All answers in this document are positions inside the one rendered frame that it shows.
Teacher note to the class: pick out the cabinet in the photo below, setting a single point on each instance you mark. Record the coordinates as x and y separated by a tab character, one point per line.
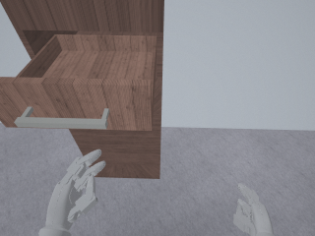
127	153

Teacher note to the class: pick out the handle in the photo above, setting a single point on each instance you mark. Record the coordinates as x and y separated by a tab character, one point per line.
25	121

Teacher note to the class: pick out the robot left hand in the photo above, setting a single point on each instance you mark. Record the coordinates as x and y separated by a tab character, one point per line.
67	202

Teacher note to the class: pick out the robot right hand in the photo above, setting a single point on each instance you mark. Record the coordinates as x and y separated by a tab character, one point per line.
255	218

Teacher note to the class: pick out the drawer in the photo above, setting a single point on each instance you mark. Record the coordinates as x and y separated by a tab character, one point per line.
79	75

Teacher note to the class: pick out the robot left forearm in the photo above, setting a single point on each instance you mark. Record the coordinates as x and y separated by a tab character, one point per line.
53	231

